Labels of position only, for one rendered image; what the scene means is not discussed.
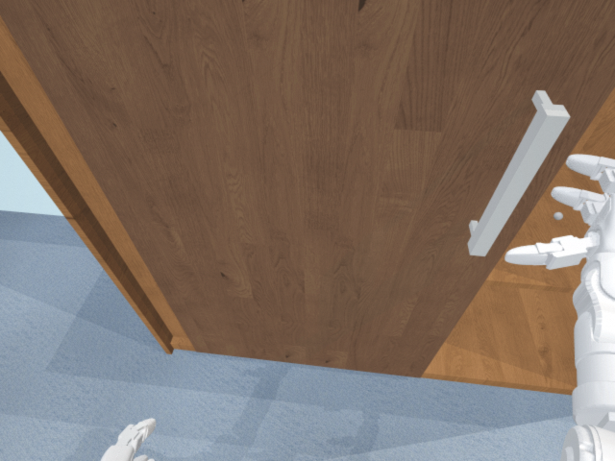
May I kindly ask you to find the right robot hand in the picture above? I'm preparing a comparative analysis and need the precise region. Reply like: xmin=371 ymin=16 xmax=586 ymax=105
xmin=504 ymin=155 xmax=615 ymax=270

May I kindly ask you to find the robot right upper arm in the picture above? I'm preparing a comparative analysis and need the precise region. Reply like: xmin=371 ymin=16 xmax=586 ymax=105
xmin=560 ymin=425 xmax=615 ymax=461

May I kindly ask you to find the handle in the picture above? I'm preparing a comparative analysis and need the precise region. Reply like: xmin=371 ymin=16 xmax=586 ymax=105
xmin=467 ymin=90 xmax=571 ymax=256

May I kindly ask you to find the robot right forearm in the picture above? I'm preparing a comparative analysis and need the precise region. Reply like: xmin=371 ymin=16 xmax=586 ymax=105
xmin=572 ymin=253 xmax=615 ymax=432

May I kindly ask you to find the wardrobe door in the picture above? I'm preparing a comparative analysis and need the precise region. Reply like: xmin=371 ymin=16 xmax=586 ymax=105
xmin=0 ymin=15 xmax=188 ymax=338
xmin=0 ymin=0 xmax=615 ymax=378

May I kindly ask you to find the left robot hand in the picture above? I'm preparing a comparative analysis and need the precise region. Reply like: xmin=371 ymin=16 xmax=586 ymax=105
xmin=101 ymin=418 xmax=156 ymax=461

